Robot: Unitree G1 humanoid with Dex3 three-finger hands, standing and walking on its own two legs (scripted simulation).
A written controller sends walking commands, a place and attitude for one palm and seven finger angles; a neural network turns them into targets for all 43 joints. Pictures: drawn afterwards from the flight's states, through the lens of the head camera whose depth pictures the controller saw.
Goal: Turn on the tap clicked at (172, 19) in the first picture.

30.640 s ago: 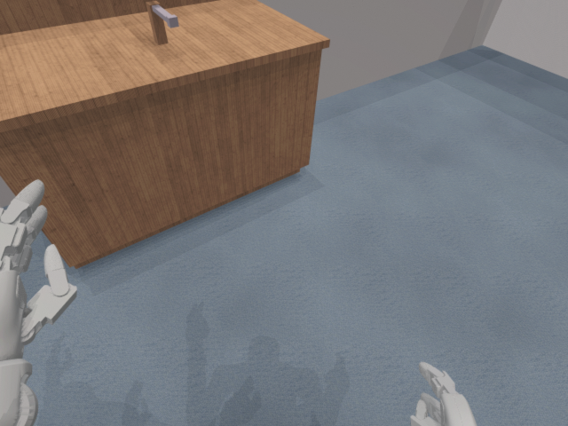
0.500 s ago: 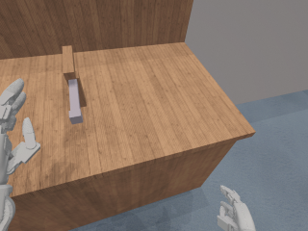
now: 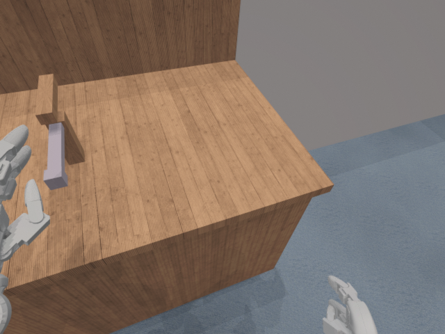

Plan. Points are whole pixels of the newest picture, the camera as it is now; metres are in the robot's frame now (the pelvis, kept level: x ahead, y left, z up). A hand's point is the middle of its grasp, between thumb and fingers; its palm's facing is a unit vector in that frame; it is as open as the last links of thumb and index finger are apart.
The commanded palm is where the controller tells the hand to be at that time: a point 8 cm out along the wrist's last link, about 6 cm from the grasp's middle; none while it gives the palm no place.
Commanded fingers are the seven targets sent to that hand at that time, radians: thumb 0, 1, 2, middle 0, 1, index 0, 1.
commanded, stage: shuffle to correct the standing spot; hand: left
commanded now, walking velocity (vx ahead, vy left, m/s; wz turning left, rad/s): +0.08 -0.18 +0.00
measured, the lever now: (56, 178) +0.34 +0.33 +0.08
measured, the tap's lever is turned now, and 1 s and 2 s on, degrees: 0 0 0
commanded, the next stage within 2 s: come to a stop and stand still in 0.04 s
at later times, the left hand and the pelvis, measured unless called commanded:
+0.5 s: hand (75, 208) +0.24 +0.22 +0.16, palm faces +0.34 -0.83 -0.44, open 7.5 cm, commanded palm +0.18 +0.26 +0.18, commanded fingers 0.00 0.90 0.90 -0.20 -0.30 -0.20 -0.30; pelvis +0.02 -0.02 +0.00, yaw +0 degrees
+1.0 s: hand out of the picture +0.14 +0.31 +0.15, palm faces +0.45 -0.83 -0.35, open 7.5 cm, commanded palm +0.08 +0.32 +0.18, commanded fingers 0.00 0.90 0.90 -0.20 -0.30 -0.20 -0.30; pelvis -0.08 +0.04 +0.00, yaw +0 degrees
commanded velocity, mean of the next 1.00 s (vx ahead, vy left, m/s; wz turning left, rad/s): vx -0.01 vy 0.01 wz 0.00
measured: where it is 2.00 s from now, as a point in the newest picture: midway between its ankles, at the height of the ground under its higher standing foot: outside the picture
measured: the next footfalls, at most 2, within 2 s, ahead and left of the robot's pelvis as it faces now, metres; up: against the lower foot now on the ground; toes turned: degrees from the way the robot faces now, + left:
right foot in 1.22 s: +0.00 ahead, -0.04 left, +0.00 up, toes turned +0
left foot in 1.42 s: -0.08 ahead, +0.18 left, +0.00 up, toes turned -1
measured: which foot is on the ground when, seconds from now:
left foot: down 0.00-1.00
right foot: down 0.00-1.00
